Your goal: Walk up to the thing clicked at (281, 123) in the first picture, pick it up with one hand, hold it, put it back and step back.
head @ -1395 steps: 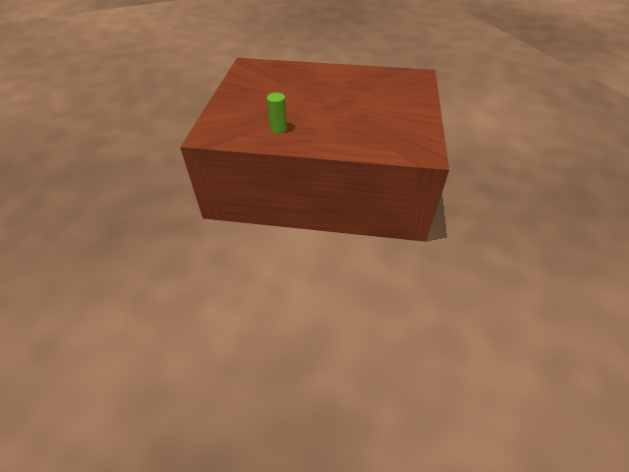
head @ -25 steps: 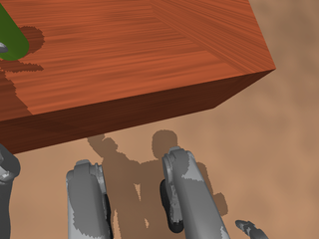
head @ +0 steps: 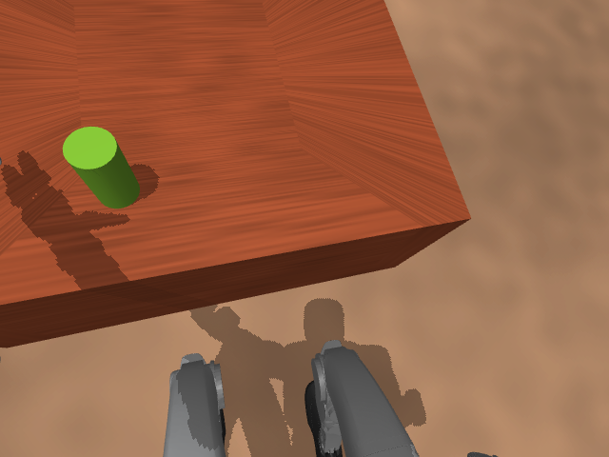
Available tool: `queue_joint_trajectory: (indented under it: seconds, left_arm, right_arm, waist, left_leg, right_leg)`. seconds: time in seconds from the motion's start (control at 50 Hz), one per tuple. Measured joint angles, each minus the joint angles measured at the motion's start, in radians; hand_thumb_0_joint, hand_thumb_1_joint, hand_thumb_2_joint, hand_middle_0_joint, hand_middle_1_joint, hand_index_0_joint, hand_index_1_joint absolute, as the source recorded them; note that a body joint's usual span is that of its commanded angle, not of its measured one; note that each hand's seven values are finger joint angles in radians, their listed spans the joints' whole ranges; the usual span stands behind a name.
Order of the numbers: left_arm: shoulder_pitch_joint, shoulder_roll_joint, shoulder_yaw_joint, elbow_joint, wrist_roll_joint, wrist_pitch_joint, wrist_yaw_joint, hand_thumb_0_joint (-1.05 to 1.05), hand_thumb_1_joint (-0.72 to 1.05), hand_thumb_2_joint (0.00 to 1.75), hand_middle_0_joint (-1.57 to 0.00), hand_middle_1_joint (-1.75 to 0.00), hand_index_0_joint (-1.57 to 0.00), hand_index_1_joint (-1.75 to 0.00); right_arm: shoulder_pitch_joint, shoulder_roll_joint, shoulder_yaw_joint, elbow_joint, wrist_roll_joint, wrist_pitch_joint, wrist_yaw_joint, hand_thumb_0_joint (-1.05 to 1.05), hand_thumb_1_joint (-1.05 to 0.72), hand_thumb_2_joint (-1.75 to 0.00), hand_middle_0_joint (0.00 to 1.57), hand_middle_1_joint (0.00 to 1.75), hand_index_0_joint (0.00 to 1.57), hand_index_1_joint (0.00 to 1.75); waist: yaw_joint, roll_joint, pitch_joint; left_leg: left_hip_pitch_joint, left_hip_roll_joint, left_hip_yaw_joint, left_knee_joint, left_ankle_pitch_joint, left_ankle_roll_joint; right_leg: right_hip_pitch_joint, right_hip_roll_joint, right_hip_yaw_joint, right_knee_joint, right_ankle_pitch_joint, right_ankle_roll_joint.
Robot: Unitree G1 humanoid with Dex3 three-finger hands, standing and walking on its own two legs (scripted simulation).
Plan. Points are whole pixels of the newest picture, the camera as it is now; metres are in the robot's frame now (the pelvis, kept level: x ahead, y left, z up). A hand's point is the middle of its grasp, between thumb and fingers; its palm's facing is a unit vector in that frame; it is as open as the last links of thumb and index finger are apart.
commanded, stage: home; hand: left
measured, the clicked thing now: (105, 171) +0.55 +0.25 -0.15
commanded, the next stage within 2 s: none
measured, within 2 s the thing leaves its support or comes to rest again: neither
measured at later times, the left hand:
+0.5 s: hand out of the picture +0.33 +0.27 +0.04, palm faces +0.26 -0.90 -0.34, open 17.2 cm
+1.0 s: hand out of the picture +0.18 +0.18 +0.06, palm faces +0.23 -0.93 -0.28, open 17.2 cm
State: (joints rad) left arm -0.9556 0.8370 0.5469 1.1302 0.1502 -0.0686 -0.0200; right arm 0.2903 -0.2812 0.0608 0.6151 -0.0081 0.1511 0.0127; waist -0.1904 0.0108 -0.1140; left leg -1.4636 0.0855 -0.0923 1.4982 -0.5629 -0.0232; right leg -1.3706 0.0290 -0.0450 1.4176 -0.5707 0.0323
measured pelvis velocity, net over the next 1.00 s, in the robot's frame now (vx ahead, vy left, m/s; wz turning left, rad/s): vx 0.04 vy -0.02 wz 0.10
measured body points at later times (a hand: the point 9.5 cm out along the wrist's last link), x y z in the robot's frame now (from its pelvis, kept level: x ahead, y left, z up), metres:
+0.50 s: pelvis +0.04 +0.01 +0.12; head +0.10 +0.04 +0.56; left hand +0.31 +0.32 +0.06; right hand +0.16 -0.24 +0.02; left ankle +0.05 +0.13 -0.57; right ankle +0.05 -0.14 -0.57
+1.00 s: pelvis +0.04 -0.02 +0.13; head +0.06 -0.01 +0.58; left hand +0.17 +0.23 +0.08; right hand +0.25 -0.23 +0.05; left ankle +0.05 +0.13 -0.57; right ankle +0.05 -0.14 -0.57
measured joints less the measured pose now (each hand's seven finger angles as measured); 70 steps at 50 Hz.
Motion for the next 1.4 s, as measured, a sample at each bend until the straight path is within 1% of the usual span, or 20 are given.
queue_joint_trajectory:
  seconds: [0.02,0.06,0.12,0.18,0.26,0.34,0.38,0.44,0.54,0.6,0.72,0.8,0.86,0.94,1.02,1.16,1.24,1.28,1.32,1.4]
  left_arm:
    - [0.014,-0.001,-0.004,0.002,-0.001,0.002,0.014,-0.01,-0.49,0.07,-0.07,-0.07,-0.07,-0.06]
    - [0.043,-0.01,-0.029,0.01,-0.008,0.004,0.039,-0.01,-0.49,0.08,-0.07,-0.07,-0.07,-0.06]
    - [0.105,-0.038,-0.069,0.014,-0.018,0.01,0.058,-0.01,-0.49,0.08,-0.07,-0.07,-0.07,-0.06]
    - [0.191,-0.088,-0.128,-0.008,-0.038,0.024,0.07,-0.01,-0.49,0.09,-0.06,-0.07,-0.06,-0.06]
    - [0.344,-0.197,-0.207,-0.075,-0.067,0.049,0.076,-0.01,-0.49,0.09,-0.06,-0.07,-0.06,-0.06]
    - [0.538,-0.336,-0.263,-0.218,-0.094,0.088,0.089,-0.01,-0.48,0.09,-0.06,-0.07,-0.06,-0.06]
    - [0.625,-0.399,-0.282,-0.291,-0.107,0.099,0.104,-0.01,-0.48,0.09,-0.06,-0.07,-0.06,-0.06]
    - [0.737,-0.463,-0.316,-0.383,-0.123,0.106,0.132,-0.01,-0.48,0.09,-0.06,-0.07,-0.06,-0.06]
    - [0.872,-0.517,-0.373,-0.508,-0.144,0.118,0.163,-0.01,-0.48,0.09,-0.06,-0.06,-0.06,-0.06]
    - [0.958,-0.54,-0.418,-0.596,-0.16,0.129,0.172,-0.01,-0.49,0.08,-0.06,-0.06,-0.06,-0.06]
    - [1.179,-0.605,-0.518,-0.787,-0.183,0.16,0.164,-0.01,-0.49,0.08,-0.06,-0.06,-0.06,-0.06]
    - [1.312,-0.642,-0.568,-0.885,-0.189,0.197,0.153,-0.01,-0.48,0.09,-0.06,-0.07,-0.06,-0.06]
    - [1.37,-0.649,-0.581,-0.939,-0.189,0.216,0.151,-0.01,-0.48,0.09,-0.06,-0.07,-0.06,-0.06]
    - [1.387,-0.637,-0.572,-0.982,-0.183,0.227,0.156,-0.01,-0.49,0.09,-0.06,-0.06,-0.06,-0.06]
    - [1.371,-0.628,-0.557,-0.989,-0.175,0.232,0.161,-0.01,-0.5,0.08,-0.06,-0.06,-0.06,-0.06]
    - [1.369,-0.637,-0.568,-1.007,-0.169,0.237,0.159,-0.01,-0.52,0.07,-0.05,-0.06,-0.06,-0.05]
    - [1.382,-0.643,-0.57,-1.021,-0.169,0.238,0.153,-0.01,-0.53,0.07,-0.05,-0.06,-0.06,-0.05]
    - [1.337,-0.628,-0.574,-0.912,-0.124,0.183,0.124,-0.01,-0.53,0.07,-0.05,-0.06,-0.06,-0.05]
    - [1.288,-0.6,-0.579,-0.767,-0.094,0.148,0.088,-0.01,-0.52,0.07,-0.06,-0.06,-0.06,-0.05]
    - [1.255,-0.555,-0.573,-0.566,-0.088,0.106,0.054,-0.01,-0.51,0.07,-0.06,-0.06,-0.06,-0.06]
  right_arm:
    - [0.004,0.002,-0.002,0.004,0.0,-0.002,-0.001,0.0,-0.9,-0.9,0.21,0.31,0.2,0.3]
    - [0.013,0.006,-0.008,0.015,-0.001,-0.008,-0.004,0.0,-0.9,-0.9,0.21,0.31,0.2,0.3]
    - [0.028,0.005,-0.017,0.028,0.001,-0.017,-0.005,0.0,-0.9,-0.9,0.21,0.31,0.2,0.3]
    - [0.043,0.002,-0.032,0.027,0.012,-0.025,-0.007,0.0,-0.9,-0.9,0.21,0.31,0.2,0.3]
    - [0.043,0.003,-0.045,0.026,0.033,-0.036,-0.018,0.0,-0.9,-0.9,0.21,0.31,0.2,0.3]
    - [0.033,0.016,-0.055,0.008,0.05,-0.044,-0.042,0.01,-0.9,-0.9,0.21,0.31,0.2,0.3]
    - [0.025,0.027,-0.053,-0.001,0.055,-0.05,-0.06,0.01,-0.9,-0.9,0.21,0.31,0.2,0.3]
    - [0.01,0.045,-0.046,-0.02,0.057,-0.063,-0.089,0.01,-0.9,-0.9,0.21,0.31,0.2,0.3]
    - [-0.019,0.066,-0.037,-0.052,0.05,-0.085,-0.124,0.01,-0.9,-0.9,0.21,0.31,0.2,0.3]
    - [-0.037,0.068,-0.035,-0.064,0.047,-0.098,-0.133,0.01,-0.9,-0.9,0.21,0.31,0.2,0.3]
    - [-0.064,0.071,-0.035,-0.079,0.05,-0.114,-0.132,0.01,-0.9,-0.9,0.21,0.31,0.2,0.3]
    - [-0.072,0.076,-0.033,-0.089,0.052,-0.123,-0.136,0.01,-0.9,-0.9,0.21,0.31,0.2,0.3]
    - [-0.075,0.079,-0.029,-0.098,0.049,-0.134,-0.146,0.01,-0.9,-0.9,0.21,0.31,0.2,0.3]
    - [-0.08,0.08,-0.026,-0.105,0.039,-0.156,-0.161,0.01,-0.9,-0.9,0.21,0.31,0.2,0.3]
    - [-0.079,0.076,-0.028,-0.108,0.03,-0.177,-0.167,0.01,-0.9,-0.91,0.21,0.31,0.2,0.3]
    - [-0.05,0.065,-0.038,-0.097,0.028,-0.197,-0.162,0.01,-0.9,-0.91,0.21,0.31,0.2,0.3]
    - [-0.029,0.064,-0.043,-0.089,0.03,-0.202,-0.159,0.01,-0.9,-0.91,0.21,0.31,0.2,0.3]
    - [-0.048,0.057,-0.053,-0.026,-0.022,-0.197,-0.129,0.01,-0.9,-0.91,0.21,0.31,0.2,0.3]
    - [-0.071,0.038,-0.055,0.056,-0.051,-0.165,-0.091,0.01,-0.9,-0.91,0.21,0.31,0.2,0.3]
    - [-0.065,0.003,-0.076,0.142,-0.049,-0.134,-0.043,0.01,-0.9,-0.91,0.21,0.31,0.2,0.3]
  waist:
    - [0.003,-0.002,-0.002]
    - [0.012,-0.002,-0.005]
    - [0.032,0.006,-0.006]
    - [0.056,0.016,-0.002]
    - [0.082,0.025,0.0]
    - [0.098,0.021,-0.006]
    - [0.103,0.014,-0.006]
    - [0.11,-0.001,-0.002]
    - [0.132,-0.01,0.006]
    - [0.148,0.0,0.01]
    - [0.175,0.026,0.006]
    - [0.188,0.024,0.009]
    - [0.198,0.012,0.02]
    - [0.201,0.003,0.037]
    - [0.192,0.007,0.042]
    - [0.177,0.019,0.033]
    - [0.176,0.014,0.031]
    - [0.179,0.008,0.059]
    - [0.184,0.004,0.068]
    - [0.184,0.01,0.072]
  left_leg:
    - [0.031,0.0,0.0,-0.026,0.006,0.0]
    - [0.094,-0.003,-0.001,-0.078,0.017,0.0]
    - [0.186,-0.004,0.001,-0.151,0.032,0.002]
    - [0.275,-0.007,0.01,-0.22,0.048,0.006]
    - [0.387,-0.01,0.029,-0.309,0.07,0.012]
    - [0.501,-0.014,0.047,-0.4,0.092,0.015]
    - [0.561,-0.016,0.053,-0.443,0.102,0.015]
    - [0.645,-0.02,0.061,-0.5,0.117,0.014]
    - [0.744,-0.026,0.064,-0.563,0.135,0.011]
    - [0.791,-0.03,0.067,-0.591,0.142,0.009]
    - [0.86,-0.037,0.075,-0.632,0.151,0.008]
    - [0.885,-0.04,0.071,-0.642,0.153,0.003]
    - [0.894,-0.041,0.062,-0.644,0.157,-0.004]
    - [0.895,-0.041,0.05,-0.64,0.162,-0.012]
    - [0.891,-0.039,0.043,-0.634,0.165,-0.018]
    - [0.888,-0.036,0.048,-0.631,0.165,-0.021]
    - [0.884,-0.033,0.051,-0.627,0.162,-0.021]
    - [0.921,-0.039,0.054,-0.644,0.168,-0.022]
    - [0.963,-0.045,0.062,-0.672,0.176,-0.018]
    - [1.041,-0.053,0.071,-0.73,0.19,-0.013]
  right_leg:
    - [0.033,-0.001,-0.002,-0.028,0.006,-0.001]
    - [0.1,-0.003,-0.006,-0.085,0.018,-0.003]
    - [0.196,-0.006,-0.009,-0.165,0.037,-0.003]
    - [0.286,-0.01,-0.005,-0.239,0.056,-0.001]
    - [0.396,-0.016,0.007,-0.33,0.082,0.005]
    - [0.504,-0.021,0.02,-0.419,0.107,0.009]
    - [0.561,-0.025,0.024,-0.46,0.118,0.009]
    - [0.641,-0.029,0.027,-0.511,0.13,0.008]
    - [0.736,-0.036,0.027,-0.563,0.141,0.004]
    - [0.779,-0.04,0.028,-0.584,0.145,0.003]
    - [0.839,-0.049,0.033,-0.606,0.144,0.003]
    - [0.86,-0.051,0.029,-0.604,0.137,-0.001]
    - [0.868,-0.052,0.02,-0.596,0.132,-0.007]
    - [0.87,-0.05,0.008,-0.582,0.128,-0.016]
    - [0.864,-0.048,0.003,-0.571,0.126,-0.022]
    - [0.854,-0.045,0.009,-0.56,0.125,-0.025]
    - [0.849,-0.043,0.012,-0.554,0.122,-0.026]
    - [0.882,-0.049,0.014,-0.564,0.123,-0.028]
    - [0.918,-0.055,0.019,-0.582,0.127,-0.029]
    - [0.992,-0.064,0.025,-0.633,0.138,-0.024]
